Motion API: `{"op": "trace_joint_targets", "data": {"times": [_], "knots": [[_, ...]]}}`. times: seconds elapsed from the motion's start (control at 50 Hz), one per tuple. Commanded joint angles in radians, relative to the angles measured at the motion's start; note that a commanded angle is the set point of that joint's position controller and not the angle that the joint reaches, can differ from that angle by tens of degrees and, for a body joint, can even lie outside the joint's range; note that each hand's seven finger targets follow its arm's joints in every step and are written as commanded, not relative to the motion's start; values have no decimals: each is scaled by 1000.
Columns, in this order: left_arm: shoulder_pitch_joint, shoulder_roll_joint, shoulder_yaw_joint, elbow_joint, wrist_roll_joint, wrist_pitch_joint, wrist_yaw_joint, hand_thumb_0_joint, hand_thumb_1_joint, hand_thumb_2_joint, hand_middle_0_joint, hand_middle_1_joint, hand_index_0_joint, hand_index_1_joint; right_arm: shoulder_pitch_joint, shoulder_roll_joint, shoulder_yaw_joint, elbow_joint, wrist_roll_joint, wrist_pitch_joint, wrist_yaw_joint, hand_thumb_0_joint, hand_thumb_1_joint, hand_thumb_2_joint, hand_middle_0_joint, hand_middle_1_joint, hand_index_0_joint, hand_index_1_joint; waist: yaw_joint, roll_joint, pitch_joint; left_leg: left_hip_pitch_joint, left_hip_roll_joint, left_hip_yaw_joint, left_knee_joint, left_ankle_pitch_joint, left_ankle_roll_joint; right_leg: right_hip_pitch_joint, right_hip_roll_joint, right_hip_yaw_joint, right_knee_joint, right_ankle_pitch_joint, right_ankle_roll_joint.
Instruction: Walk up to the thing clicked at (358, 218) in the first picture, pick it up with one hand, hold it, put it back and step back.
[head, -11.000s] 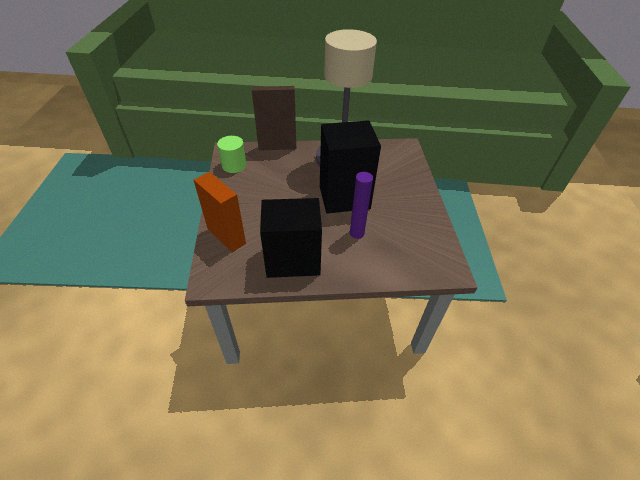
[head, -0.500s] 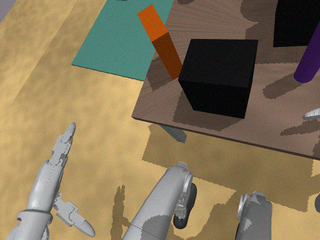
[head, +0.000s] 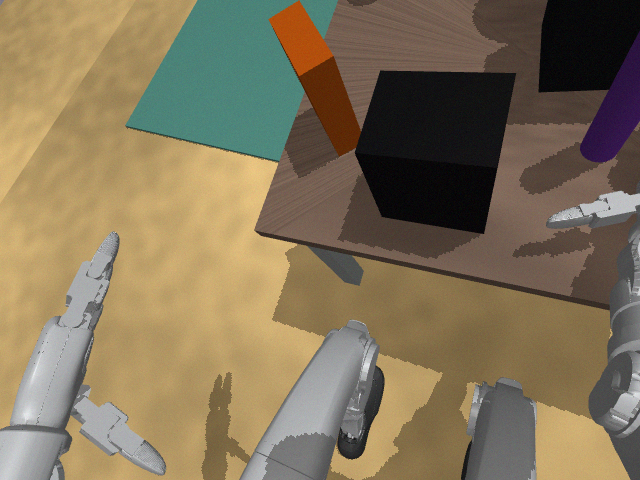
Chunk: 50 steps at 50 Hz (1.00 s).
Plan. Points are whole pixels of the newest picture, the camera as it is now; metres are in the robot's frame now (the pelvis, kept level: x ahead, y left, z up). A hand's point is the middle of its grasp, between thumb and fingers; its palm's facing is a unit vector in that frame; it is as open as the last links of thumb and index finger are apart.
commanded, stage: close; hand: right
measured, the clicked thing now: (630, 95) +0.59 -0.17 -0.01
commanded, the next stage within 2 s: settle in 1.00 s
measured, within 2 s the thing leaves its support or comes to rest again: leaves its support in 1.46 s
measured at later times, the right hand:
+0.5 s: hand (600, 148) +0.55 -0.16 -0.06, palm faces +0.06 +1.00 +0.00, open 16.0 cm
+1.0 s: hand (617, 148) +0.54 -0.17 -0.04, palm faces +0.10 +0.99 -0.01, open 9.9 cm
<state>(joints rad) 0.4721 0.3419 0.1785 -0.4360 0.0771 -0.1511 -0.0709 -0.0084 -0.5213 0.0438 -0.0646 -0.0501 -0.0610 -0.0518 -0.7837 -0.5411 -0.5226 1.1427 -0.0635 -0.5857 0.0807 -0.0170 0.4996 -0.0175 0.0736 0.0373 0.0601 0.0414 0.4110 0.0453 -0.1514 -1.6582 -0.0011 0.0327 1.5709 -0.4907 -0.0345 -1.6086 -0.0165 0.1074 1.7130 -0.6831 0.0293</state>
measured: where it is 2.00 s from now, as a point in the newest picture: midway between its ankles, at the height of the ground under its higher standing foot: (412, 465)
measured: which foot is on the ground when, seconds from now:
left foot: down 0.00-1.00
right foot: down 0.00-1.00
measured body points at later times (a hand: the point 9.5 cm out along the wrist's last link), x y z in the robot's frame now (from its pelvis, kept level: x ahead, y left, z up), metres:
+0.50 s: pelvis +0.00 +0.00 -0.01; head +0.21 -0.07 +0.37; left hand +0.17 +0.26 +0.12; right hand +0.54 -0.21 -0.05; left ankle +0.11 +0.14 -0.52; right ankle +0.04 -0.13 -0.52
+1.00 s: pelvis +0.00 +0.00 -0.01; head +0.20 -0.07 +0.38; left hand +0.17 +0.27 +0.13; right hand +0.53 -0.22 -0.04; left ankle +0.11 +0.14 -0.52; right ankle +0.04 -0.13 -0.52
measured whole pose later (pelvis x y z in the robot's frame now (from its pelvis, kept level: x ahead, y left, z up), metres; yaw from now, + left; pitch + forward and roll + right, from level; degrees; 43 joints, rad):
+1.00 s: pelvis +0.00 +0.00 -0.01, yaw +0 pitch +33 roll +4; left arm 0.46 0.35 0.17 -0.47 0.06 -0.12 -0.07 -0.01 -0.55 0.06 -0.06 -0.05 -0.05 -0.06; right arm -0.85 -0.60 -0.54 1.14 -0.08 -0.53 0.06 -0.01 0.16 -0.39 0.86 0.62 0.89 0.64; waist 0.43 0.04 -0.14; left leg -1.69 0.00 0.02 1.60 -0.49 -0.03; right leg -1.63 -0.02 0.10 1.74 -0.68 0.03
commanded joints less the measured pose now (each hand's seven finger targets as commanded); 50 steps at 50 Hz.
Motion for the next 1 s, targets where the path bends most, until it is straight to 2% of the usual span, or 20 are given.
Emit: {"op": "trace_joint_targets", "data": {"times": [0.0,0.06,0.14,0.16,0.28,0.32,0.38,0.4,0.44,0.5,0.56,0.64,0.72,0.76,0.78,0.8,0.9,0.92,0.94,0.98], "knots": [[73,175,164,-180,-5,-40,24,0,-581,72,-49,-44,-35,-60,-398,-161,26,-285,-3,-77,-10,0,483,0,162,22,141,23,-11,-432,-655,415,-24,15,-122,228,67,462,3,-40,-232,364,-20],[85,145,120,-162,-7,-26,21,0,-571,67,-48,-44,-37,-56,-384,-187,20,-245,-9,-70,-8,0,479,0,215,44,193,44,-30,-403,-624,451,-25,5,-125,228,68,383,9,-46,-232,337,-24],[68,162,134,-157,-7,-24,29,0,-567,62,-51,-48,-42,-57,-379,-191,-3,-177,-7,-59,-13,0,469,0,231,49,210,49,-8,-374,-565,417,-26,1,-119,198,65,321,7,-48,-224,277,-30],[72,169,136,-163,-9,-22,28,0,-572,64,-51,-48,-42,-58,-351,-172,-2,-133,-4,-53,-14,0,464,0,255,60,234,61,13,-349,-540,401,-27,8,-112,203,65,325,5,-43,-220,292,-29],[54,178,140,-190,-11,-16,27,0,-581,69,-49,-45,-38,-57,-435,-243,-26,-183,-14,-64,-23,0,463,-15,331,143,314,144,12,-331,-620,462,-24,-10,-109,197,61,266,12,-49,-199,252,-41],[56,189,150,-220,-10,-15,30,0,-580,69,-49,-46,-38,-59,-470,-257,-18,-213,-20,-61,-20,0,432,-31,350,159,331,160,25,-355,-672,486,-23,-14,-115,214,58,300,12,-51,-194,264,-41],[96,162,127,-166,-13,-10,26,0,-574,66,-47,-46,-38,-56,-441,-202,21,-135,-26,-45,-10,0,413,-55,376,185,358,186,35,-380,-600,419,-26,4,-98,221,65,307,12,-46,-197,297,-34],[98,157,121,-161,-12,-10,24,0,-575,68,-46,-46,-36,-57,-437,-211,13,-138,-28,-42,-9,0,426,-53,384,190,366,191,23,-395,-593,396,-28,9,-89,220,67,314,9,-42,-202,313,-30],[81,197,160,-190,-14,-10,27,0,-570,65,-47,-47,-38,-57,-440,-248,4,-136,-42,-31,-8,0,419,-54,409,201,391,202,35,-419,-607,349,-28,18,-77,222,70,377,0,-32,-192,358,-24],[75,194,150,-187,-10,-4,21,0,-578,71,-47,-47,-37,-57,-431,-241,-4,-146,-31,-24,-12,0,435,-91,474,257,461,258,15,-426,-591,338,-29,21,-69,209,73,366,-2,-32,-194,363,-22],[57,216,177,-209,-15,-2,19,0,-578,73,-46,-45,-36,-56,-417,-253,-21,-207,-19,-18,-13,0,436,-152,547,334,539,335,-2,-436,-641,367,-28,23,-73,203,74,402,-2,-31,-206,368,-21],[81,185,150,-248,-24,-2,20,0,-564,65,-44,-45,-37,-53,-443,-242,6,-304,-14,-12,-5,0,322,-261,680,461,669,462,-15,-440,-705,441,-27,13,-101,199,70,413,4,-44,-222,313,-26],[130,153,141,-121,-26,-2,23,0,-565,64,-45,-47,-40,-53,-360,-164,29,-169,0,12,-4,0,235,-321,826,558,814,559,9,-398,-518,370,-30,13,-121,164,68,325,6,-51,-227,249,-30],[86,161,147,-134,-25,-12,25,0,-570,65,-46,-46,-39,-53,-360,-163,24,-180,0,6,-11,0,223,-337,890,596,879,598,4,-375,-491,347,-27,15,-112,146,69,304,3,-47,-226,233,-31],[57,180,156,-168,-22,-16,27,0,-571,64,-46,-45,-40,-52,-378,-189,8,-204,-2,0,-17,0,217,-340,911,608,900,610,-1,-363,-521,357,-26,15,-107,151,68,315,1,-44,-221,241,-31],[40,196,172,-198,-21,-20,30,0,-572,65,-47,-47,-41,-54,-398,-195,12,-199,-8,-6,-20,0,191,-364,938,634,927,636,19,-346,-550,379,-26,14,-109,162,66,317,2,-42,-213,242,-34],[63,190,154,-205,-23,-14,37,0,-565,59,-45,-46,-40,-51,-419,-255,-21,-199,-5,-22,-17,0,59,-487,992,732,979,734,14,-322,-601,478,-23,-4,-133,181,59,287,9,-51,-215,234,-43],[59,189,151,-226,-24,-15,38,0,-564,57,-45,-44,-39,-50,-421,-250,-13,-213,-7,-20,-10,0,30,-507,988,743,974,744,12,-343,-630,488,-22,-3,-130,202,61,320,10,-52,-218,262,-40],[70,175,137,-219,-25,-14,35,0,-558,54,-43,-45,-38,-49,-422,-217,9,-176,-6,-14,-1,0,-6,-536,1018,774,1002,775,27,-348,-602,473,-22,-2,-135,190,62,316,10,-52,-226,251,-39],[110,147,108,-202,-26,-13,31,0,-557,53,-46,-47,-42,-51,-399,-171,26,-149,-1,-5,8,0,-70,-574,1052,806,1035,807,18,-359,-564,424,-25,11,-126,178,67,322,10,-46,-240,253,-34]]}}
